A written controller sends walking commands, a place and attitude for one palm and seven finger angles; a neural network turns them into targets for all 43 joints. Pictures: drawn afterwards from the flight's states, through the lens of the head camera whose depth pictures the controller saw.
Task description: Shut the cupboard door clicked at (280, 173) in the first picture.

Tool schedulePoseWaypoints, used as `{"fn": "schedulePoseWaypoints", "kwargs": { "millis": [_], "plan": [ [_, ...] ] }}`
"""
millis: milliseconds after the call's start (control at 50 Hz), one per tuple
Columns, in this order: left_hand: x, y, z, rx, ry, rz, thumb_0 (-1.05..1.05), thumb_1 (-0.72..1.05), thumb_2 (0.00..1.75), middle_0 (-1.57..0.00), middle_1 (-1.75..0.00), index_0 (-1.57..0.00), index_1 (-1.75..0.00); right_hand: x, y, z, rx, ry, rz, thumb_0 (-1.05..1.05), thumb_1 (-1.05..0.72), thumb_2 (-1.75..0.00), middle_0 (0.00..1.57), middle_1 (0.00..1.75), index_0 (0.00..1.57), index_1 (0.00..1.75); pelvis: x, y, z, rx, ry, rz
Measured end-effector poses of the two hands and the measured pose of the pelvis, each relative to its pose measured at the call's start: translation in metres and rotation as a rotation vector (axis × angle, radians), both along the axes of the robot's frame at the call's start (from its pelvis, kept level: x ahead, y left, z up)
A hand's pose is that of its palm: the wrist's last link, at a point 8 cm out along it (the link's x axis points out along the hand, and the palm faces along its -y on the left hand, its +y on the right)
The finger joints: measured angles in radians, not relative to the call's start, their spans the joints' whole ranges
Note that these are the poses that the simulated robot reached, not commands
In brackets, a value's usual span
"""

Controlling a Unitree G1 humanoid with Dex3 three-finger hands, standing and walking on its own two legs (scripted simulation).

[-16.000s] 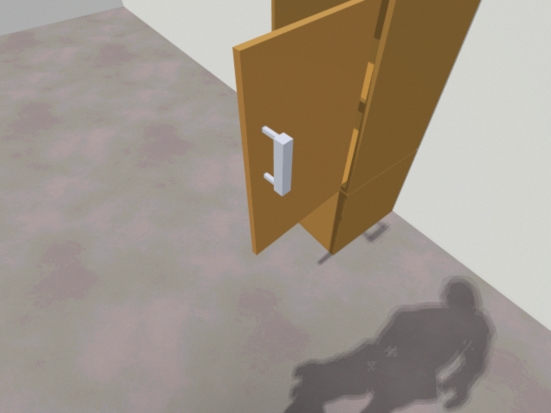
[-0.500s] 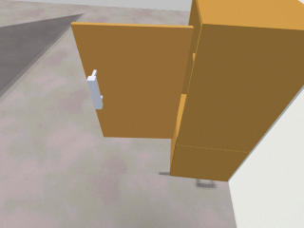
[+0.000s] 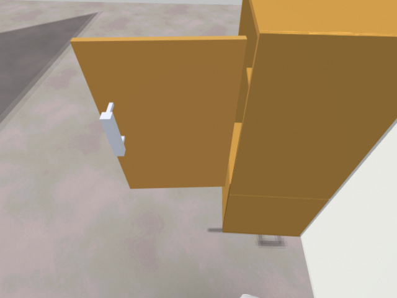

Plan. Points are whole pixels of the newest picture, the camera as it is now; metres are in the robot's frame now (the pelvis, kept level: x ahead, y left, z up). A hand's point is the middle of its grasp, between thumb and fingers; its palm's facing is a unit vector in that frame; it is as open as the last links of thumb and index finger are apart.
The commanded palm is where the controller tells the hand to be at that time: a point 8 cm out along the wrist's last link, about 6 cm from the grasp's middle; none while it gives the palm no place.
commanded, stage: shuffle to correct the standing spot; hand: left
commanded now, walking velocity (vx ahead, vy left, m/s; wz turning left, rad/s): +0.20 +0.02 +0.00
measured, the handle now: (115, 129) +0.53 +0.25 +0.01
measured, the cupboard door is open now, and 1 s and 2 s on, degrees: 95 95 95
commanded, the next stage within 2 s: come to a stop and stand still in 0.16 s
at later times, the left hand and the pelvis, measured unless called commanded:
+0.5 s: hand out of the picture +0.12 +0.21 -0.20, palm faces +0.11 -0.97 -0.20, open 7.3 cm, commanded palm none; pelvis +0.11 +0.02 -0.02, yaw +2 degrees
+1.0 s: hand out of the picture +0.12 +0.20 -0.18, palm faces +0.05 -0.97 -0.22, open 7.4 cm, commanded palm none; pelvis +0.07 +0.02 -0.02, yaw +1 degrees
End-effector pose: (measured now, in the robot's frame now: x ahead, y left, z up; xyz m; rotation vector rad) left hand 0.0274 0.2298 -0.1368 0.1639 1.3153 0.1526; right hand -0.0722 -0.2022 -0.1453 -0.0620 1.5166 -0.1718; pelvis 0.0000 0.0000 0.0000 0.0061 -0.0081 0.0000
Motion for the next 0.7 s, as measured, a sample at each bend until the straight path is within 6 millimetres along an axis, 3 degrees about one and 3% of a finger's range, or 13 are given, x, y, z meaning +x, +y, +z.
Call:
{"fn": "schedulePoseWaypoints", "kwargs": {
  "millis": [120,180,220,300,360,420,580,700],
  "plan": [
    [0.073,-0.009,0.002,0.026,-0.123,-0.040,0.02,0.93,0.90,-0.20,-0.30,-0.20,-0.30,0.023,-0.010,-0.011,0.024,0.031,-0.019,0.00,-0.91,-0.89,0.20,0.30,0.20,0.30,0.033,-0.015,-0.009,0.012,0.007,0.000],
    [0.090,-0.018,-0.003,0.018,-0.164,-0.019,0.01,0.92,0.90,-0.20,-0.30,-0.20,-0.30,0.049,-0.022,-0.018,0.015,0.028,0.004,0.00,-0.91,-0.89,0.20,0.30,0.20,0.30,0.046,-0.018,-0.015,-0.012,-0.004,0.018],
    [0.090,-0.022,-0.003,0.004,-0.159,0.005,0.01,0.92,0.90,-0.20,-0.30,-0.20,-0.30,0.076,-0.029,-0.016,-0.004,-0.003,0.024,0.00,-0.91,-0.89,0.20,0.30,0.20,0.30,0.056,-0.015,-0.012,-0.024,-0.007,0.026],
    [0.084,-0.009,-0.004,0.014,-0.104,0.049,0.00,0.95,0.90,-0.20,-0.30,-0.20,-0.30,0.143,-0.038,-0.006,-0.045,-0.120,0.057,0.00,-0.91,-0.89,0.20,0.30,0.19,0.30,0.074,-0.008,-0.007,-0.026,-0.007,0.033],
    [0.079,0.004,-0.012,0.000,-0.040,0.058,0.00,0.95,0.90,-0.20,-0.30,-0.20,-0.30,0.190,-0.035,0.002,-0.079,-0.216,0.084,0.00,-0.91,-0.89,0.20,0.30,0.19,0.30,0.089,0.002,-0.008,-0.021,-0.010,0.034],
    [0.079,0.018,-0.027,-0.015,0.009,0.082,0.00,0.93,0.90,-0.20,-0.30,-0.20,-0.30,0.225,-0.027,-0.001,-0.113,-0.278,0.119,0.00,-0.91,-0.89,0.19,0.30,0.19,0.30,0.104,0.017,-0.019,-0.037,-0.016,0.036],
    [0.083,0.031,-0.020,0.018,0.058,0.088,0.01,0.92,0.90,-0.20,-0.30,-0.20,-0.30,0.276,0.004,-0.005,-0.059,-0.304,0.167,0.00,-0.91,-0.89,0.20,0.30,0.20,0.30,0.112,0.021,-0.016,0.015,0.001,0.031],
    [0.081,0.023,-0.005,0.069,0.059,0.058,0.01,0.91,0.90,-0.20,-0.30,-0.20,-0.30,0.283,-0.005,-0.019,-0.021,-0.328,0.123,0.00,-0.91,-0.89,0.20,0.30,0.20,0.30,0.102,0.009,-0.017,0.003,0.007,0.015]
  ]
}}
